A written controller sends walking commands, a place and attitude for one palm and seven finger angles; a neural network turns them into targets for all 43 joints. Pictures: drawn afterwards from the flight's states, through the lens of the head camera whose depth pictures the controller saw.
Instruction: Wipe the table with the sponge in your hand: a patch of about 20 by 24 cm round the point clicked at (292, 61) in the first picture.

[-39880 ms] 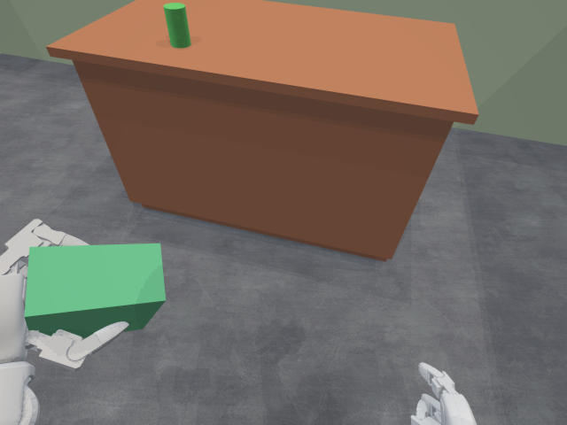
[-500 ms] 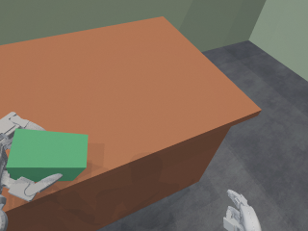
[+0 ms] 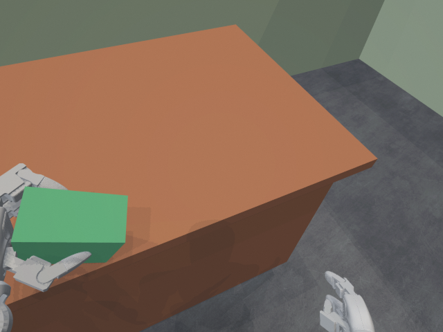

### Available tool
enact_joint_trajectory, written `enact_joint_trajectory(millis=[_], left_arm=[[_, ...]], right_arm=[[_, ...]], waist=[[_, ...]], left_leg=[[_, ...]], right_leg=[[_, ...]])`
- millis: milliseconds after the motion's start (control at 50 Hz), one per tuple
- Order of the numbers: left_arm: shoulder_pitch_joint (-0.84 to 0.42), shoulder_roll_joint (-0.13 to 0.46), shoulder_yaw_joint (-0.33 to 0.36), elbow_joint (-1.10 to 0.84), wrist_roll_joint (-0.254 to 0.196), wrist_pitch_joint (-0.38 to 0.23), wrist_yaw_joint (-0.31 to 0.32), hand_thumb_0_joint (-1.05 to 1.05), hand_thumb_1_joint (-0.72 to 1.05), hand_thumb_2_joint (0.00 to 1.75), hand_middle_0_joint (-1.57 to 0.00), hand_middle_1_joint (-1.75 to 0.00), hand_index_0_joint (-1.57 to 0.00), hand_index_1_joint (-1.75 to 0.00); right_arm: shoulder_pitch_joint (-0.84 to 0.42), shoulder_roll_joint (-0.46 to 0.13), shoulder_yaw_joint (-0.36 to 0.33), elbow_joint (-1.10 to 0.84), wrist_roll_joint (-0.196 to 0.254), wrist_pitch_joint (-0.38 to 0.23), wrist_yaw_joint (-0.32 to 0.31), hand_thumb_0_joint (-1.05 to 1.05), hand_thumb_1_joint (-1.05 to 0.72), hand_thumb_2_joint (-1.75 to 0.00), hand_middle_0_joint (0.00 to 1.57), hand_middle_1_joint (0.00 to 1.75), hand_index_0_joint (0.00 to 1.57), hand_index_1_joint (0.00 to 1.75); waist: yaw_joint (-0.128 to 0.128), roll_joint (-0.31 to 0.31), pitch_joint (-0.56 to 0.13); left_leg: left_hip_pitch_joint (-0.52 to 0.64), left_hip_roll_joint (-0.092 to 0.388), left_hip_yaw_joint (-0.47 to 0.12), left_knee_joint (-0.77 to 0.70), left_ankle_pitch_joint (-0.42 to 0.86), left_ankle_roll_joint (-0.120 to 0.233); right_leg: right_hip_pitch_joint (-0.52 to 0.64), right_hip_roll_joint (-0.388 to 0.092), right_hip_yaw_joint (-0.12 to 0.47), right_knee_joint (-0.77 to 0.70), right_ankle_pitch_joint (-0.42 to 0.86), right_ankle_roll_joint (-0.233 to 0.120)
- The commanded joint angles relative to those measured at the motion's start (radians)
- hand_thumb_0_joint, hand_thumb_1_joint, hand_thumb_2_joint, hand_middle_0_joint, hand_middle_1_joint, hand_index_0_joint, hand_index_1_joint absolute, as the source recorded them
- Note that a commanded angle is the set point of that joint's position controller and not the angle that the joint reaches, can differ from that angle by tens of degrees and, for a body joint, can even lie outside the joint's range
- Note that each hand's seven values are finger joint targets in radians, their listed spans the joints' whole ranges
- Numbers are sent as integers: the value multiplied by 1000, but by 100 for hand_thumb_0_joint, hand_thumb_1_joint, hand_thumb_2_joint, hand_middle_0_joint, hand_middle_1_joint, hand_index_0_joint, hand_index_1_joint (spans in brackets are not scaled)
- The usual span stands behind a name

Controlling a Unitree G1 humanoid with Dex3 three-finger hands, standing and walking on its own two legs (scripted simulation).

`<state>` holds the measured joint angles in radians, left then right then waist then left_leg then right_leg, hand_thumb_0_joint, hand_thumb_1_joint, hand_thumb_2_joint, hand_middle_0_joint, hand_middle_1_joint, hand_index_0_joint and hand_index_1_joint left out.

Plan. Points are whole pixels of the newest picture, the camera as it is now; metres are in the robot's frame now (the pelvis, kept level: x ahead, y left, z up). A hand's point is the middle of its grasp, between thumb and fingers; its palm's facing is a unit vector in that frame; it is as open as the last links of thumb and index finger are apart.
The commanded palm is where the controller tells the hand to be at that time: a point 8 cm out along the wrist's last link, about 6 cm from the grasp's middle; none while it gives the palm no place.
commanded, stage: shuffle to correct the standing spot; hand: left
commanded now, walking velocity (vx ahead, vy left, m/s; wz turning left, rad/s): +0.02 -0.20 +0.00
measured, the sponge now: (87, 231) +0.23 +0.20 +0.13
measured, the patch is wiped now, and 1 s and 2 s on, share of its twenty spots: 0.00 0.00 0.00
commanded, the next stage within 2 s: come to a stop and stand still in 1.72 s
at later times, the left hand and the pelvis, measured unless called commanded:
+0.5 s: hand (50, 229) +0.21 +0.23 +0.16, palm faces +0.31 -0.85 -0.43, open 10.5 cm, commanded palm +0.16 +0.28 +0.18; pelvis +0.00 +0.00 +0.00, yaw +0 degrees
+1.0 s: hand (56, 228) +0.22 +0.23 +0.16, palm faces +0.31 -0.85 -0.42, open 10.5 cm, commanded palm +0.16 +0.27 +0.18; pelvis +0.00 -0.01 +0.00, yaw +0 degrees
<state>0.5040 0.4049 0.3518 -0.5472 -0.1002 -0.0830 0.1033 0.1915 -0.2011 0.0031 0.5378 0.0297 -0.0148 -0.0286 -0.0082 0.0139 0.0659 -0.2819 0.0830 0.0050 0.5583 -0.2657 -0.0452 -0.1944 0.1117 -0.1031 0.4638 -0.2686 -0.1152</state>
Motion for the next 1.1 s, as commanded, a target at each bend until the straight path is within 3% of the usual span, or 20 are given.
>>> enact_joint_trajectory(millis=[0,80,220,300,380,400,420,480,540,620,660,800,880,960,1040,1080], left_arm=[[-75,176,140,-230,-13,-74,28,0,10,130,-120,-160,-120,-160],[-94,169,138,-223,-10,-76,31,0,10,130,-120,-160,-120,-160],[-70,160,127,-247,-6,-81,30,0,10,130,-120,-160,-120,-160],[-37,177,146,-241,-9,-75,26,0,10,130,-120,-160,-120,-160],[-38,174,150,-217,-12,-71,24,0,10,130,-120,-160,-120,-160],[-30,166,139,-221,-17,-70,24,0,10,130,-120,-160,-120,-160],[-34,158,131,-207,-16,-71,26,0,10,130,-120,-160,-120,-160],[-57,171,143,-199,-17,-69,30,0,10,130,-120,-160,-120,-160],[-81,171,134,-226,-18,-74,35,0,10,130,-120,-160,-120,-160],[-104,163,122,-237,-11,-79,36,0,10,130,-120,-160,-120,-160],[-115,159,121,-228,-6,-79,35,0,10,130,-120,-160,-120,-160],[-52,160,129,-210,-11,-70,32,0,10,130,-120,-160,-120,-160],[-46,173,148,-214,-15,-70,33,0,10,130,-120,-160,-120,-160],[-60,174,145,-231,-18,-73,35,0,10,130,-120,-160,-120,-160],[-88,173,135,-236,-14,-74,34,0,10,130,-120,-160,-120,-160],[-90,177,141,-224,-9,-73,36,0,10,130,-120,-160,-120,-160]], right_arm=[[-92,-112,-48,-150,2,-56,-13,0,-90,-90,20,30,20,30],[-80,-115,-50,-150,-2,-58,-10,0,-90,-90,20,30,20,30],[-80,-118,-46,-148,-5,-60,-10,0,-90,-90,20,30,20,30],[-82,-117,-51,-154,0,-59,-9,0,-90,-90,20,30,20,30],[-72,-119,-56,-156,-1,-52,-6,0,-90,-90,20,30,20,30],[-80,-116,-52,-154,3,-54,-8,0,-90,-90,20,30,20,30],[-71,-116,-47,-148,-1,-51,-7,0,-90,-90,20,30,20,30],[-75,-113,-50,-153,1,-51,-7,0,-90,-90,20,30,20,30],[-78,-113,-48,-151,0,-55,-11,0,-90,-90,20,30,20,30],[-93,-115,-40,-145,-5,-59,-14,0,-90,-90,20,30,20,30],[-91,-116,-42,-147,-6,-59,-11,0,-90,-90,20,30,20,30],[-83,-114,-47,-153,2,-58,-5,0,-90,-90,20,30,20,30],[-71,-113,-50,-154,0,-53,-2,0,-90,-90,20,30,20,30],[-79,-113,-46,-148,-3,-52,-4,0,-90,-90,20,30,20,30],[-91,-118,-44,-150,-5,-53,-9,0,-90,-90,20,30,20,30],[-87,-117,-43,-149,-5,-52,-9,0,-90,-90,20,30,20,30]], waist=[[-3,43,-141],[1,36,-147],[3,100,-187],[2,80,-204],[2,34,-190],[-4,50,-181],[-5,41,-171],[-3,-6,-141],[-2,-5,-144],[0,71,-131],[3,93,-119],[2,57,-160],[1,-18,-185],[-1,14,-179],[2,78,-137],[3,72,-135]], left_leg=[[81,61,-67,-44,95,87],[66,56,-66,-42,72,85],[91,95,-101,-79,241,97],[114,95,-87,-52,319,88],[83,74,-60,-18,228,78],[95,64,-62,-22,205,77],[71,61,-63,-27,157,79],[57,37,-45,-3,35,76],[91,32,-49,-9,52,78],[82,73,-88,-83,107,95],[49,84,-97,-97,86,97],[66,64,-73,-56,119,86],[65,42,-38,12,141,77],[87,44,-44,3,175,80],[65,76,-89,-65,134,93],[44,78,-87,-66,109,94]], right_leg=[[-7,-200,183,-114,199,80],[4,-205,186,-120,173,77],[54,-172,129,-68,264,91],[67,-178,130,-65,334,85],[56,-199,157,-89,311,81],[31,-204,171,-92,302,70],[27,-205,160,-99,251,69],[-17,-229,210,-145,148,69],[-42,-237,212,-143,136,54],[-16,-191,158,-106,169,91],[7,-177,158,-109,160,108],[37,-192,165,-110,207,89],[45,-225,184,-115,261,77],[21,-224,178,-98,285,76],[3,-187,159,-93,194,95],[24,-183,155,-101,181,100]])
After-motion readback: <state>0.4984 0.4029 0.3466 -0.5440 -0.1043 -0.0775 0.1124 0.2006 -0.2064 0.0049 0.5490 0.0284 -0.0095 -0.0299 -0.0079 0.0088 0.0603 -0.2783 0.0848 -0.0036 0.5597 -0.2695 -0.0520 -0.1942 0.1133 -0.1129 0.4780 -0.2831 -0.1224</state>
